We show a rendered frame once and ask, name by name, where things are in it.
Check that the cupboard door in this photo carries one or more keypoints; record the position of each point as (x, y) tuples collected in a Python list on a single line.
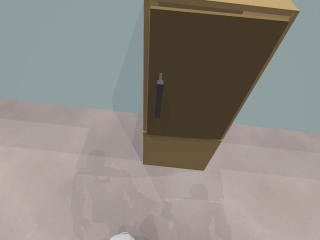
[(209, 61)]

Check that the handle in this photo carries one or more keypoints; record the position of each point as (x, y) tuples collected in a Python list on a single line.
[(159, 93)]

